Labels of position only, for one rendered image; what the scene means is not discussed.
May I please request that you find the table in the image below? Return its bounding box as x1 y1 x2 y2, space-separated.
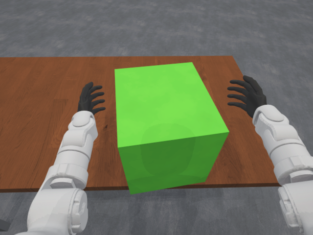
0 56 281 232

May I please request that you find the carton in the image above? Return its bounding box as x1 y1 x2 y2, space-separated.
114 62 229 194

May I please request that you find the robot left hand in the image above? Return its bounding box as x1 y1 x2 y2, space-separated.
77 82 106 115

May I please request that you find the robot left forearm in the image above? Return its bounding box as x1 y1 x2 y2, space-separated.
27 111 98 229

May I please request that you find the robot right forearm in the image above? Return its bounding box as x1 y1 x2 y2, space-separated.
252 105 313 186

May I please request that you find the robot right upper arm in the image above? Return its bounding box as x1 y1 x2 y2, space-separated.
278 180 313 235

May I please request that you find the robot left upper arm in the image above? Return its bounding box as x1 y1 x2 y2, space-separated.
15 188 88 235

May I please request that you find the robot right hand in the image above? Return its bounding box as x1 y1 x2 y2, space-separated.
227 75 267 118

